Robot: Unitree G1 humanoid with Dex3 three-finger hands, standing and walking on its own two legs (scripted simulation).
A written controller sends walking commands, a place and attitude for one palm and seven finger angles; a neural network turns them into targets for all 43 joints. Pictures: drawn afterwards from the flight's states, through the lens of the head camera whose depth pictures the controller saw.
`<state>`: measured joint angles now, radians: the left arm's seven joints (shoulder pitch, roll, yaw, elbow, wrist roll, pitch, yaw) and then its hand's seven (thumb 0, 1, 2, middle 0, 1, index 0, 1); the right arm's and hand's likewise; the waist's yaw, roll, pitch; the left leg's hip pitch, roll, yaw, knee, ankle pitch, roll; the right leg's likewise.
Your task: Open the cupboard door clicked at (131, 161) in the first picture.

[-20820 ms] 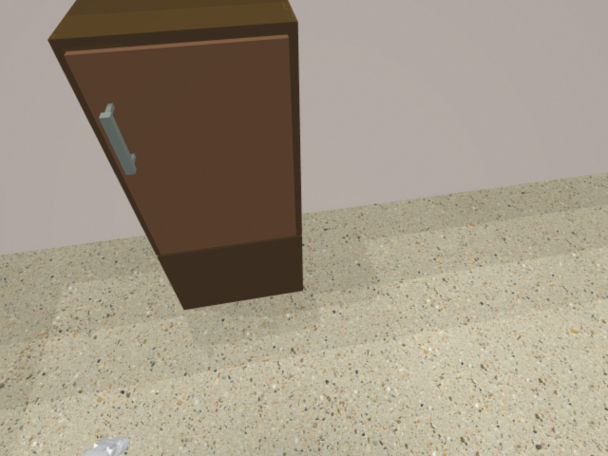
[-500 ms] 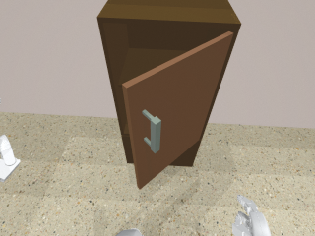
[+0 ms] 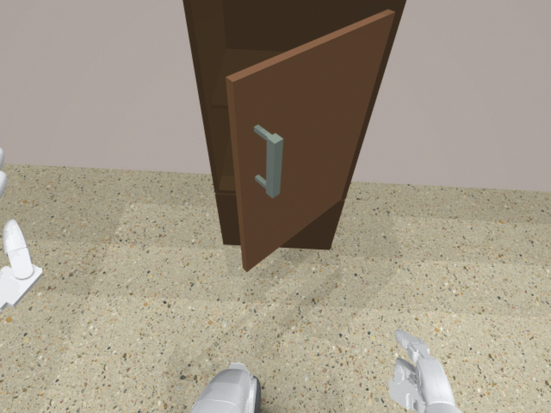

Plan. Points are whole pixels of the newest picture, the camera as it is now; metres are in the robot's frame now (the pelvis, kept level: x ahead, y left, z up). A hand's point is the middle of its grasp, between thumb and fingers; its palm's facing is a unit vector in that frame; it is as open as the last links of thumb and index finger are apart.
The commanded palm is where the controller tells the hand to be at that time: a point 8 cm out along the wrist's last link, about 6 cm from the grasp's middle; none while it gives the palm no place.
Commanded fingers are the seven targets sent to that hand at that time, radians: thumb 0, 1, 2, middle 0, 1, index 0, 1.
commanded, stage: stop stepping back and stand still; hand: left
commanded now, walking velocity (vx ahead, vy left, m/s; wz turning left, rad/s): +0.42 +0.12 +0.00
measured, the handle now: (266, 162) +0.53 +0.09 +0.04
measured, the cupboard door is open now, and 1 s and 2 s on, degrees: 45 45 45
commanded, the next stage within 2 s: let the arm hang, fingers relaxed in 1.50 s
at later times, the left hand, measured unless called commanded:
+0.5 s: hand out of the picture +0.07 +0.26 +0.20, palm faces +0.42 -0.72 -0.55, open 7.4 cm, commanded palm +0.03 +0.29 +0.19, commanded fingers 0.00 0.90 0.90 -0.20 -0.30 -0.20 -0.30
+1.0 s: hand out of the picture +0.09 +0.27 +0.20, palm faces +0.45 -0.74 -0.50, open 7.4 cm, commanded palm +0.02 +0.31 +0.19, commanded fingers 0.00 0.90 0.90 -0.20 -0.30 -0.20 -0.30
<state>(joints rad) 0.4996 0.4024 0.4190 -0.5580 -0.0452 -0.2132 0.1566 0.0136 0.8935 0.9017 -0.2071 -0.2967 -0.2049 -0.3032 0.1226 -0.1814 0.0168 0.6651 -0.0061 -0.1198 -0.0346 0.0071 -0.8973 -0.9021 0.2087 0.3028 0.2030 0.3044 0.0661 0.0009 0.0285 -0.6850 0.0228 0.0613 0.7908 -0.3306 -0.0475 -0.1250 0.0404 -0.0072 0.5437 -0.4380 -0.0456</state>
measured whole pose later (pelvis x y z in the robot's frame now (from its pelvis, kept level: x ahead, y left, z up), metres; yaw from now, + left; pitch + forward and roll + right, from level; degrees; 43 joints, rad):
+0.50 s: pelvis -0.12 +0.00 +0.01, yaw -2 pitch +0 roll +1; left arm 0.59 0.48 0.47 -0.51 -0.02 -0.18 0.15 0.01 0.89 0.90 -0.21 -0.30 -0.21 -0.30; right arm 0.28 -0.20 0.00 0.65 0.00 -0.10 -0.07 0.01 -0.90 -0.90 0.21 0.30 0.20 0.30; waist 0.02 -0.01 -0.03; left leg -0.54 -0.01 0.05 0.82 -0.38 0.01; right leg -0.20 0.03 -0.09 0.52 -0.36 -0.10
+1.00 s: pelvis -0.13 +0.01 +0.01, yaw -1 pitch -1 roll +2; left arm 0.50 0.44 0.48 -0.44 -0.03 -0.21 0.16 0.01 0.89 0.90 -0.21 -0.30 -0.21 -0.30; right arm 0.24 -0.18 0.01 0.62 0.00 -0.16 -0.06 0.01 -0.90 -0.90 0.21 0.30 0.20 0.30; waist -0.02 -0.01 0.02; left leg -0.20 0.05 0.07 0.56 -0.33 -0.04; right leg -0.31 -0.01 -0.09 0.62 -0.32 0.00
